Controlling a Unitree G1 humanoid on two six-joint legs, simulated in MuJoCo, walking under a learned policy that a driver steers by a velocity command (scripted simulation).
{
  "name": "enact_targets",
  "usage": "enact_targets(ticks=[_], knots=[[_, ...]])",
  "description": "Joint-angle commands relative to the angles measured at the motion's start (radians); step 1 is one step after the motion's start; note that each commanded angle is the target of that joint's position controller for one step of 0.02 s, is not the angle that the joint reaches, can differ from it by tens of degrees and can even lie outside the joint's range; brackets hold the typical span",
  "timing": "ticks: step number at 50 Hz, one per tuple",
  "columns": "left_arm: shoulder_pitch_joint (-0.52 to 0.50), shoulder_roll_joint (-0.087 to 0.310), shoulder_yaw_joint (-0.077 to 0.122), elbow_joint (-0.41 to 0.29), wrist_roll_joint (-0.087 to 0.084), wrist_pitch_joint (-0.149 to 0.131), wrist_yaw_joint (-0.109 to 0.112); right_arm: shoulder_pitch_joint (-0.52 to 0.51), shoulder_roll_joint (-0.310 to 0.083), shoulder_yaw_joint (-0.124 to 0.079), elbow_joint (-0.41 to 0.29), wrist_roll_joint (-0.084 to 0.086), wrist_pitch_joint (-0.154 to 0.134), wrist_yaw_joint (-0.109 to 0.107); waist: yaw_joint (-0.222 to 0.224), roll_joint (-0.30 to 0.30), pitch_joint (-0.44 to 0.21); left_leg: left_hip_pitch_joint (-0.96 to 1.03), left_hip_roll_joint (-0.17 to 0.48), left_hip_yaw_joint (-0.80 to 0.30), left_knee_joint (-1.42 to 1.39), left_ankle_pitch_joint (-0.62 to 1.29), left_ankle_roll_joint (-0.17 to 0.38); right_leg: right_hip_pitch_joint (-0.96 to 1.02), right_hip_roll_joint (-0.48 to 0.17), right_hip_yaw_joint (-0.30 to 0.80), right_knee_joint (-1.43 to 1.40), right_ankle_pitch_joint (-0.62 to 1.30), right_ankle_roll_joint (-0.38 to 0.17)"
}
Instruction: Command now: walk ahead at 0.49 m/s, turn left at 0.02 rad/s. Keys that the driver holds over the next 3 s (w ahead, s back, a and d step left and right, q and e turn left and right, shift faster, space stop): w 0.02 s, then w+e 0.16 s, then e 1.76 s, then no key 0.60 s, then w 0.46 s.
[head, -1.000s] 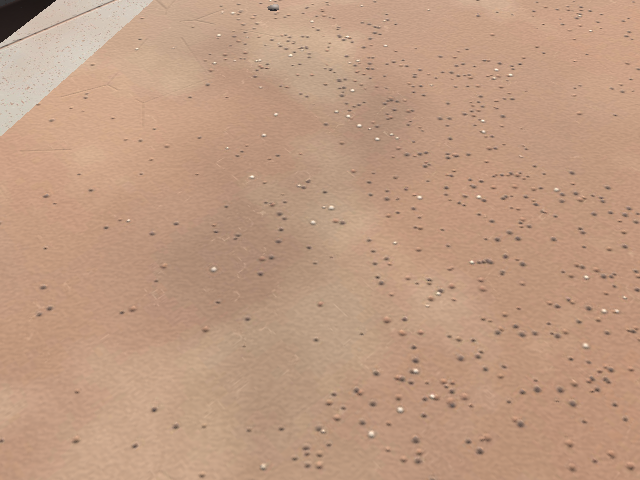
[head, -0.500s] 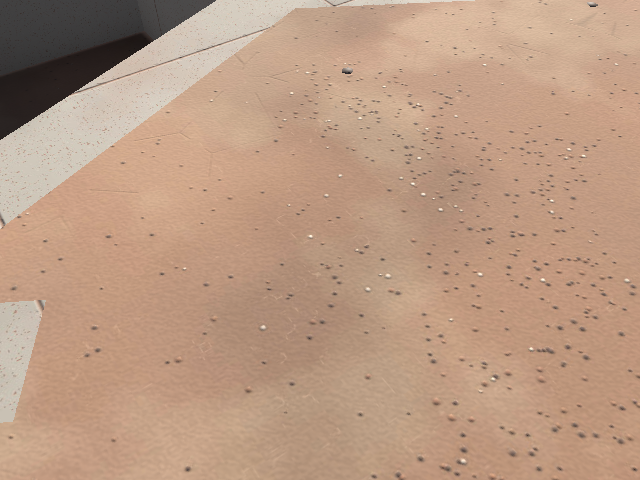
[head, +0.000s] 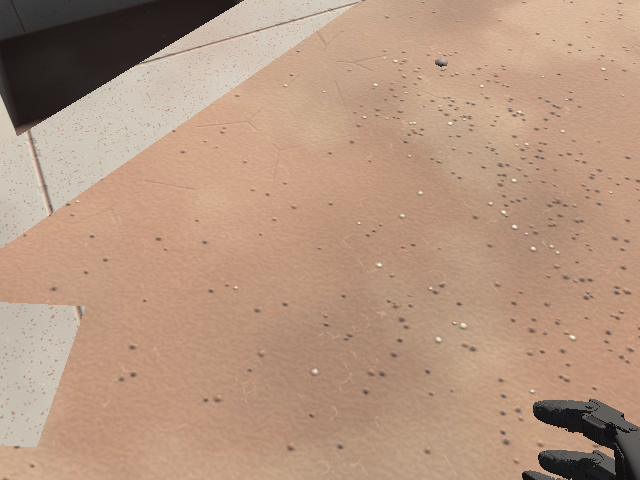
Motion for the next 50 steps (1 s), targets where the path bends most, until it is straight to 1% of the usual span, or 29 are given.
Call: enact_targets(ticks=[1,2,3,4,5,6,7,9,12,14,16,20,23,24,25,26,27,28,29,30,32,37,40,43,46,47,48,49,50], knots=[[0.040,0.060,-0.001,-0.108,0.024,-0.015,0.006,0.425,-0.306,-0.106,0.037,-0.030,0.003,-0.028,-0.212,0.101,-0.384,0.902,0.292,-0.406,0.051,-0.085,0.200,-0.547,-0.052,-0.007,0.734,0.531,-0.039],[0.073,0.028,-0.017,-0.089,0.010,-0.034,0.001,0.448,-0.257,-0.094,0.053,-0.012,0.004,-0.023,-0.205,0.257,-0.502,0.986,0.409,-0.765,-0.124,-0.276,0.281,-0.735,0.062,0.107,0.954,-0.105,-0.019],[-0.032,0.137,0.015,-0.109,-0.025,-0.047,-0.006,0.389,-0.188,-0.072,0.051,-0.007,0.006,-0.027,-0.220,0.165,-0.326,0.859,0.373,-0.653,-0.168,-0.359,0.223,-0.843,-0.001,0.152,1.023,-0.079,-0.030],[-0.120,0.147,0.017,-0.136,-0.037,-0.053,-0.008,0.326,-0.161,-0.063,0.049,-0.007,0.008,-0.032,-0.200,0.109,-0.195,0.707,0.337,-0.498,-0.189,-0.313,0.185,-0.856,-0.051,0.117,0.994,0.007,-0.038],[-0.161,0.132,0.016,-0.144,-0.023,-0.052,-0.006,0.269,-0.136,-0.054,0.056,-0.014,0.004,-0.031,-0.165,0.044,-0.110,0.561,0.296,-0.397,-0.228,-0.224,0.165,-0.826,-0.087,0.102,0.930,0.079,-0.033],[-0.154,0.124,0.024,-0.138,-0.009,-0.040,-0.005,0.228,-0.109,-0.047,0.056,-0.024,-0.005,-0.029,-0.128,0.057,-0.070,0.465,0.260,-0.317,-0.266,-0.167,0.149,-0.777,-0.118,0.109,0.882,0.135,-0.030],[-0.118,0.104,0.022,-0.127,-0.010,-0.025,-0.006,0.204,-0.109,-0.049,0.062,-0.031,-0.013,-0.028,-0.100,0.093,-0.061,0.394,0.250,-0.272,-0.302,-0.137,0.153,-0.716,-0.132,0.114,0.870,0.167,-0.020],[-0.095,0.069,0.018,-0.114,-0.011,0.000,-0.004,0.185,-0.106,-0.054,0.085,-0.027,-0.032,-0.027,-0.075,0.076,-0.031,0.319,0.242,-0.183,-0.352,-0.067,0.159,-0.693,-0.138,0.115,0.844,0.194,-0.001],[-0.153,0.066,0.022,-0.144,0.008,0.008,0.006,0.160,-0.127,-0.059,0.112,-0.036,-0.041,-0.036,-0.062,0.045,0.021,0.284,0.221,-0.023,-0.341,0.300,0.145,-0.722,-0.113,0.115,0.714,0.310,0.029],[-0.204,0.046,0.015,-0.165,0.013,-0.002,-0.008,0.137,-0.141,-0.060,0.115,-0.033,-0.032,-0.048,-0.073,0.047,0.016,0.272,0.170,0.086,-0.324,0.370,0.114,-0.662,-0.095,0.056,0.533,0.457,0.027],[-0.293,0.020,0.005,-0.199,0.016,-0.009,-0.027,0.177,-0.162,-0.062,0.131,-0.028,-0.020,-0.063,-0.119,0.031,0.005,0.317,0.174,0.116,-0.302,0.399,0.105,-0.636,-0.074,0.011,0.402,0.566,0.022],[-0.333,0.056,0.022,-0.259,0.016,0.001,-0.059,0.203,-0.204,-0.076,0.154,-0.004,0.022,-0.078,-0.125,0.042,-0.022,0.486,0.244,0.111,-0.195,0.444,0.088,-0.668,-0.060,-0.001,0.305,0.476,-0.018],[-0.226,0.116,0.054,-0.264,0.023,0.007,-0.068,0.179,-0.216,-0.087,0.141,0.015,0.056,-0.093,-0.058,0.051,-0.083,0.516,0.235,0.124,0.049,0.597,0.048,-0.538,0.010,-0.051,0.252,0.350,-0.074],[-0.121,0.156,0.076,-0.238,0.025,0.003,-0.057,0.181,-0.193,-0.079,0.135,0.013,0.063,-0.095,-0.006,0.002,-0.141,0.476,0.173,0.153,0.242,0.535,0.006,-0.388,0.049,-0.055,0.158,0.475,-0.107],[-0.075,0.245,0.096,-0.252,0.026,0.008,-0.030,0.239,-0.146,-0.059,0.115,-0.028,0.057,-0.089,-0.014,-0.179,-0.231,0.251,0.085,0.166,0.545,0.096,-0.063,-0.139,-0.130,0.200,0.177,0.940,-0.186],[-0.150,0.295,0.092,-0.299,0.043,0.008,-0.023,0.331,-0.087,-0.032,0.090,-0.046,0.050,-0.069,-0.109,-0.336,-0.373,-0.086,-0.120,0.034,0.893,-0.672,-0.124,0.123,-0.380,0.671,0.139,1.052,-0.436],[-0.163,0.214,0.075,-0.327,0.033,0.014,-0.029,0.294,-0.181,-0.051,0.116,-0.031,0.044,-0.051,-0.037,-0.152,-0.455,-0.106,-0.057,-0.146,0.946,-0.626,-0.110,0.096,-0.350,0.636,0.091,0.882,-0.417],[-0.216,0.176,0.062,-0.334,0.027,0.016,-0.028,0.213,-0.190,-0.053,0.088,-0.003,0.048,-0.048,-0.046,-0.098,-0.344,-0.139,-0.026,-0.133,0.926,-0.550,-0.097,-0.003,-0.306,0.518,0.077,0.762,-0.366],[-0.248,0.151,0.058,-0.327,0.014,0.021,-0.025,0.185,-0.167,-0.050,0.089,-0.010,0.057,-0.058,-0.073,-0.003,-0.234,-0.154,0.010,-0.120,0.836,-0.490,-0.100,-0.129,-0.252,0.439,0.052,0.653,-0.309],[-0.278,0.133,0.052,-0.331,0.007,0.027,-0.018,0.169,-0.174,-0.054,0.087,-0.020,0.069,-0.072,-0.090,-0.009,-0.182,-0.126,0.036,-0.120,0.748,-0.447,-0.103,-0.232,-0.222,0.398,0.030,0.579,-0.281],[-0.307,0.147,0.057,-0.341,0.028,0.037,-0.011,0.190,-0.155,-0.052,0.092,-0.021,0.086,-0.076,-0.123,-0.075,-0.147,-0.025,0.017,-0.098,0.636,-0.398,-0.116,-0.365,-0.163,0.364,-0.004,0.532,-0.260],[-0.298,0.177,0.073,-0.342,0.020,0.053,0.019,0.165,-0.129,-0.043,0.098,-0.021,0.092,-0.090,-0.104,-0.109,-0.188,0.027,-0.005,-0.115,0.427,-0.319,-0.156,-0.382,-0.134,0.367,0.009,0.439,-0.246],[-0.310,0.173,0.073,-0.347,0.021,0.068,0.025,0.133,-0.131,-0.046,0.088,-0.015,0.090,-0.086,-0.090,-0.144,-0.163,0.058,-0.018,-0.122,0.337,-0.285,-0.154,-0.414,-0.111,0.407,-0.002,0.254,-0.220],[-0.301,0.168,0.074,-0.347,0.021,0.078,0.022,0.120,-0.137,-0.050,0.079,-0.010,0.073,-0.076,-0.076,-0.176,-0.152,0.093,-0.031,-0.126,0.231,-0.303,-0.138,-0.382,-0.111,0.469,0.018,0.238,-0.209],[-0.320,0.160,0.072,-0.352,0.006,0.089,0.023,0.178,-0.143,-0.061,0.095,-0.006,0.055,-0.062,-0.113,-0.183,-0.148,0.216,-0.038,-0.102,-0.013,-0.213,-0.099,-0.376,-0.084,0.501,0.080,0.296,-0.173],[-0.304,0.142,0.067,-0.350,0.000,0.091,0.025,0.208,-0.174,-0.074,0.103,-0.014,0.053,-0.063,-0.120,-0.148,-0.149,0.310,0.027,-0.135,-0.109,-0.147,-0.070,-0.429,-0.042,0.471,0.132,0.235,-0.132],[-0.252,0.087,0.053,-0.346,0.008,0.092,0.022,0.214,-0.246,-0.089,0.091,-0.033,0.060,-0.069,-0.085,0.053,-0.161,0.410,0.250,-0.325,-0.169,-0.107,0.014,-0.549,0.059,0.333,0.343,-0.016,-0.070],[-0.282,0.124,0.067,-0.387,0.000,0.079,0.019,0.188,-0.291,-0.100,0.098,-0.065,0.068,-0.066,-0.072,0.324,-0.085,0.345,0.384,-0.548,-0.218,0.030,0.168,-0.729,0.175,0.154,0.547,-0.170,-0.018],[-0.254,0.205,0.091,-0.353,0.017,0.073,0.019,0.129,-0.226,-0.085,0.060,-0.063,0.065,-0.070,-0.072,0.202,-0.079,0.325,0.388,-0.499,-0.199,0.063,0.187,-0.728,0.103,0.185,0.731,-0.125,0.015]])
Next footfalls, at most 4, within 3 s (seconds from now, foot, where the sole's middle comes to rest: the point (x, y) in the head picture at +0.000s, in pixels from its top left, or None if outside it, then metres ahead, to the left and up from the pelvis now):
0.48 right None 0.40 -0.12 -0.76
0.94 left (314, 468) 0.46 0.10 -0.76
1.38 right None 0.29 -0.11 -0.76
1.84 left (357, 465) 0.47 0.01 -0.76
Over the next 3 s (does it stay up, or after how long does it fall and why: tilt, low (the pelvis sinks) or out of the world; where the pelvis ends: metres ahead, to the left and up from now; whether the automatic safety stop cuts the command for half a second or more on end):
stays up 0.41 -0.10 0.03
